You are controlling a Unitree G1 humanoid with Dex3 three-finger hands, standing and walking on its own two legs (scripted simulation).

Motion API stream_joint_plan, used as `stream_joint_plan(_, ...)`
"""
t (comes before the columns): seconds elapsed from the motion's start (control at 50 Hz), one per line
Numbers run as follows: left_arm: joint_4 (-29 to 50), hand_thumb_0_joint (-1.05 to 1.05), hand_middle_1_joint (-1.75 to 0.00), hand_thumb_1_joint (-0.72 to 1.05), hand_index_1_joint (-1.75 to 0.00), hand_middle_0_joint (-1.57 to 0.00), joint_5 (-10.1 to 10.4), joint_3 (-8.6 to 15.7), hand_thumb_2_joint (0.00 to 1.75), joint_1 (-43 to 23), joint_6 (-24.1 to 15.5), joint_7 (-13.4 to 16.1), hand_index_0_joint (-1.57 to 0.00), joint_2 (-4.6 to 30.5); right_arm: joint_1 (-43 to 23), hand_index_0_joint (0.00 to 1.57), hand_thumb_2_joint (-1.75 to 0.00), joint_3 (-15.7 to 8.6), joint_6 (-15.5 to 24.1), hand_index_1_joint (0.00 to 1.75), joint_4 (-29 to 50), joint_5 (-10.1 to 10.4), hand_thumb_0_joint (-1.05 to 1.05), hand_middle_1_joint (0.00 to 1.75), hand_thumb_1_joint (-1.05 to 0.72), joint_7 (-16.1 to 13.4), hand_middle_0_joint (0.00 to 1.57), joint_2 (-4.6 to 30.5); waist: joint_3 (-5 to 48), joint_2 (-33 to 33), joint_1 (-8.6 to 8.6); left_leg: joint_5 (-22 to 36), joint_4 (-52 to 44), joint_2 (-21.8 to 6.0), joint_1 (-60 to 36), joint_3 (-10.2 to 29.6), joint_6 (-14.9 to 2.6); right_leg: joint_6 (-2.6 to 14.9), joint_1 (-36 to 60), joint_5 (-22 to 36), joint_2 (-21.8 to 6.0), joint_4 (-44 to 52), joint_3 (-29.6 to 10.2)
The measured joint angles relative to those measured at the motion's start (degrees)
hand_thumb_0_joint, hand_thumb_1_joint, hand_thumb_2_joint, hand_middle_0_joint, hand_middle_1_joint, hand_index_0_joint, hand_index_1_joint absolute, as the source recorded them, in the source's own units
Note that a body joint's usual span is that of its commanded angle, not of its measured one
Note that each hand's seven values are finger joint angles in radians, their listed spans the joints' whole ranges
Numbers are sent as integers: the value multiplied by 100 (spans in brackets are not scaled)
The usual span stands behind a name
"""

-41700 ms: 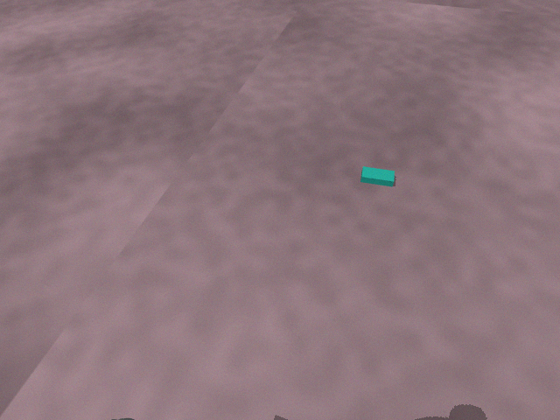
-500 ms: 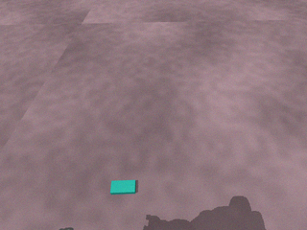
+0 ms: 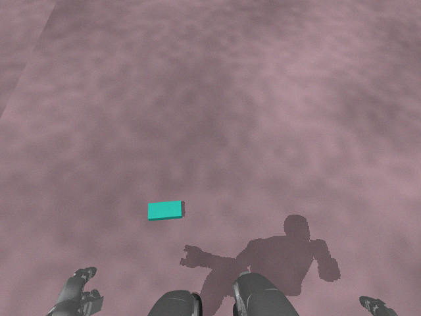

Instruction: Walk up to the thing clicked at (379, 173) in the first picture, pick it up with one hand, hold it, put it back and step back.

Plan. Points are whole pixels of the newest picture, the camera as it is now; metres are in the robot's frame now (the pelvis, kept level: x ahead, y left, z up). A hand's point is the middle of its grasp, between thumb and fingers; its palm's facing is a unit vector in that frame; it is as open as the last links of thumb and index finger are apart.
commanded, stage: step back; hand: left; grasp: from above
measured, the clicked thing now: (165, 210) +0.50 +0.22 -0.75
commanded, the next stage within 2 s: none
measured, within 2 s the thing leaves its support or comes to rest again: neither
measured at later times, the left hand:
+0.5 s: hand out of the picture +0.02 +0.24 -0.14, palm faces +0.00 -0.92 -0.40, open 7.4 cm
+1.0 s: hand out of the picture -0.21 +0.24 -0.16, palm faces -0.04 -0.91 -0.41, open 7.4 cm
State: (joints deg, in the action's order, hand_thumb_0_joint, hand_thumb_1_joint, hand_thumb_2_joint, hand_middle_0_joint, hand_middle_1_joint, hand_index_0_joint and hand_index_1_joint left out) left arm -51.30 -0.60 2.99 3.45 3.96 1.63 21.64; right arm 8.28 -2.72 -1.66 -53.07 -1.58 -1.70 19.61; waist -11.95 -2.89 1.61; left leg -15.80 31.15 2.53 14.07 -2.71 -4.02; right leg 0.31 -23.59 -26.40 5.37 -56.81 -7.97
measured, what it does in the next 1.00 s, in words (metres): walks backwards: right foot, then left foot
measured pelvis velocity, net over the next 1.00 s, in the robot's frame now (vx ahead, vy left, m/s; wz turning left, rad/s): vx -0.28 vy -0.04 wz -0.06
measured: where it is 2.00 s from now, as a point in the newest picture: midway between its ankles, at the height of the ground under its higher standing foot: outside the picture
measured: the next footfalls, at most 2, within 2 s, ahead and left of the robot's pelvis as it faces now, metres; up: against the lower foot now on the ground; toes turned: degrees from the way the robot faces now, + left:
right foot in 0.16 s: +0.01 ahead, -0.12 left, +0.00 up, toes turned +1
left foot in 0.56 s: -0.12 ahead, +0.11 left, +0.00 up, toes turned +0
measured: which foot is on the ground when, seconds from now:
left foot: down 0.00-0.22, up 0.24-0.54, down 0.56-1.00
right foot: up 0.00-0.14, down 0.16-0.60, up 0.62-0.96, down 0.98-1.00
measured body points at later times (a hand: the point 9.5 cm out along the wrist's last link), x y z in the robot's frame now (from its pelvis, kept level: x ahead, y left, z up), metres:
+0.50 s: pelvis -0.11 -0.02 +0.00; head -0.04 -0.03 +0.44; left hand +0.02 +0.29 -0.11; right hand -0.01 -0.34 -0.13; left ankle -0.16 +0.12 -0.69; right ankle -0.03 -0.12 -0.73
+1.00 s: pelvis -0.28 -0.04 -0.02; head -0.22 -0.04 +0.43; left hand -0.21 +0.29 -0.14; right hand -0.14 -0.35 -0.12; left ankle -0.16 +0.11 -0.73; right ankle -0.31 -0.17 -0.74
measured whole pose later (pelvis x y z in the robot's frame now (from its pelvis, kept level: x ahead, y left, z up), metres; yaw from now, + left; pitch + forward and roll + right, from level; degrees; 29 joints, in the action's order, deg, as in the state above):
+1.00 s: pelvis -0.28 -0.04 -0.02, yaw -3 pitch -4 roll -1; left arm -50.0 -1.5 5.4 12.1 3.2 0.1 22.3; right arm 3.6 -2.5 -2.0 -46.0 -1.7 -0.5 23.0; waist -11.8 1.7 -1.5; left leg -9.5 37.6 -5.4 24.6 0.2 1.2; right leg -0.7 -11.4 -22.6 2.1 -37.1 -3.4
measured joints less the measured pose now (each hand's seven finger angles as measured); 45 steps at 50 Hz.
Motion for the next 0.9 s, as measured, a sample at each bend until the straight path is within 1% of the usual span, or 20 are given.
stream_joint_plan(0.06, -2, 0, -30, 91, -30, -20, -25, 27, 90, 136, 6, -27, -20, -23, -66, 21, -90, 1, 30, 30, 134, 15, 0, 30, -90, -2, 21, -24, -16, 35, -13, -1, 117, 13, 63, -123, -12, -29, 290, 1, -132, 508, 113)
stream_joint_plan(0.12, 1, 0, -30, 91, -30, -20, -57, 64, 90, 240, -16, -56, -20, -37, -130, 21, -90, 14, 24, 30, 211, 22, 0, 30, -90, 29, 21, -3, 2, 118, -59, -48, 341, -27, 197, -233, 0, 23, 599, 59, -278, 1164, 305)
stream_joint_plan(0.16, 2, 0, -30, 91, -30, -20, -87, 90, 90, 321, -65, -77, -20, -46, -179, 21, -90, 22, 0, 30, 219, 31, 0, 30, -90, 55, 21, 37, 50, 209, -102, -109, 557, -95, 331, -290, 37, 95, 846, 395, -334, 1752, 410)
stream_joint_plan(0.22, -10, 0, -30, 91, -30, -20, -120, 102, 90, 393, -137, -107, -20, -154, -271, 21, -90, 10, -59, 30, 148, 90, 0, 30, -90, 80, 21, 135, 40, 588, -39, -90, 785, -316, 458, -44, 145, 181, 960, 755, -117, 2020, 631)
stream_joint_plan(0.28, 129, 0, -30, 91, -30, -20, -129, 107, 90, 488, -158, -143, -20, -85, -265, 20, -90, 23, -123, 30, 103, 108, 0, 30, -90, 91, 21, 88, 141, 368, -178, -1171, 1947, 95, 770, 401, 321, 279, 823, 849, -268, 2009, 543)
stream_joint_plan(0.34, 263, 0, -30, 91, -30, -20, -107, 126, 90, 484, -157, -102, -20, -121, -180, 20, -90, 51, -101, 30, 130, 145, 0, 30, -90, 112, 21, 175, 206, 240, -263, -1381, 2961, 408, 931, 821, 397, 270, 742, 1133, -414, 2294, 500)
stream_joint_plan(0.38, 372, 0, -30, 91, -30, -20, -116, 118, 90, 452, -158, -85, -20, -172, -113, 20, -90, 56, -77, 30, 158, 151, 0, 30, -90, 88, 21, 287, 250, 255, -290, -1350, 3230, 454, 920, 993, 457, 247, 628, 1308, -450, 2434, 518)
stream_joint_plan(0.44, 558, 0, -30, 91, -30, -20, -138, 86, 90, 384, -159, -80, -20, -229, -47, 20, -90, 43, -65, 30, 197, 157, 0, 30, -90, 29, 20, 444, 225, 338, -268, -1367, 2949, 336, 701, 1045, 544, 213, 455, 1494, -462, 2505, 616)
stream_joint_plan(0.5, 728, 0, -30, 90, -30, -20, -150, 64, 90, 293, -147, -77, -20, -224, -7, 20, -90, 23, -62, 30, 214, 134, 0, 30, -90, -4, 20, 486, 137, 348, -216, -1402, 2061, 113, 374, 839, 575, 171, 286, 1608, -502, 2429, 762)
stream_joint_plan(0.56, 826, 0, -30, 90, -30, -20, -124, 49, 90, 214, -88, -95, -20, -140, 42, 20, -90, 10, -24, 30, 219, 78, 0, 30, -90, 29, 20, 426, 76, 262, -151, -903, 787, -74, -47, 580, 489, 99, 75, 1637, -565, 2175, 911)
stream_joint_plan(0.58, 820, 0, -30, 90, -30, -20, -107, 56, 90, 175, -56, -106, -20, -75, 24, 20, -90, -3, -7, 30, 186, 53, 0, 30, -90, 39, 20, 348, 10, 115, -160, -520, 559, -12, -133, 505, 405, 64, 18, 1630, -643, 2043, 874)
stream_joint_plan(0.6, 792, 0, -30, 90, -30, -20, -92, 78, 90, 172, -19, -111, -20, -1, 9, 20, -90, 5, -7, 30, 158, 12, 0, 30, -90, 59, 20, 236, -44, -106, -217, -407, 500, 98, -184, 384, 346, 62, -16, 1643, -730, 1954, 743)
stream_joint_plan(0.62, 735, 0, -30, 91, -30, -20, -78, 100, 90, 216, 14, -109, -20, 27, 35, 20, -90, 32, -10, 30, 159, -33, 0, 30, -90, 98, 20, 161, -16, -208, -263, -379, 493, 111, -181, 301, 310, 74, -95, 1236, -662, 1782, 579)
stream_joint_plan(0.64, 659, 0, -30, 91, -30, -20, -88, 118, 90, 283, 49, -98, -20, 16, 82, 20, -90, 62, -15, 30, 175, -60, 0, 30, -90, 146, 20, 127, 64, -176, -230, -366, 520, 38, -126, 314, 282, 61, -211, 589, -464, 1395, 429)
stream_joint_plan(0.66, 575, 0, -30, 91, -30, -20, -107, 128, 90, 339, 84, -92, -20, -2, 132, 20, -90, 81, -10, 30, 187, -74, 0, 30, -90, 173, 20, 109, 136, -84, -149, -329, 526, -60, -72, 399, 261, 48, -324, 135, -242, 836, 322)
stream_joint_plan(0.68, 504, 0, -30, 91, -30, -20, -112, 140, 90, 382, 109, -96, -20, -9, 181, 20, -90, 93, -1, 30, 187, -91, 0, 30, -90, 177, 20, 90, 192, 0, -84, -253, 470, -151, -46, 490, 257, 49, -404, -84, -50, 262, 235)
stream_joint_plan(0.72, 447, 0, -30, 91, -30, -20, -66, 180, 90, 497, 104, -109, -20, 23, 238, 21, -90, 123, -7, 30, 167, -123, 0, 30, -90, 161, 21, 39, 317, 35, -111, -24, 212, -267, -21, 514, 283, 74, -516, -92, 200, -688, 2)
stream_joint_plan(0.78, 448, 0, -30, 91, -30, -20, -34, 254, 90, 681, 50, -132, -20, 108, 178, 21, -90, 122, -2, 30, 205, -106, 1, 30, -90, 137, 21, 6, 396, 6, -237, 274, -58, -361, 106, 430, 313, -4, -424, 83, 250, -1355, -195)
stream_joint_plan(0.84, 417, 0, -30, 91, -30, -20, -55, 301, 90, 812, 32, -121, -20, 191, 21, 21, -90, 98, 42, 30, 368, -62, 1, 30, -90, 109, 21, 26, 314, 2, -305, 454, -61, -422, 324, 354, 323, -164, -40, 18, 69, -1052, -209)
stream_joint_plan(0.9, 350, 0, -30, 91, -30, -20, -66, 294, 90, 906, 33, -119, -20, 244, -182, 21, -90, 81, 76, 30, 554, -47, 1, 30, -90, 102, 21, 74, 193, 16, -351, 565, 75, -500, 563, 229, 354, -243, 439, -134, -205, -62, -59)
